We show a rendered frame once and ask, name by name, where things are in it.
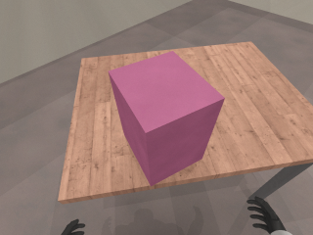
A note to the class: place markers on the robot right hand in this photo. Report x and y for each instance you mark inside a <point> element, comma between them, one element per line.
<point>273,223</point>

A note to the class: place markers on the table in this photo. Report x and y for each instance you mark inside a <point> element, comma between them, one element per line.
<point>264,123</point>

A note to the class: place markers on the robot left hand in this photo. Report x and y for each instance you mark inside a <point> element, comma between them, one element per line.
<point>73,226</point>

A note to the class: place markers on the carton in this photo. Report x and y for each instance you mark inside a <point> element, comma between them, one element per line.
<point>167,113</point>

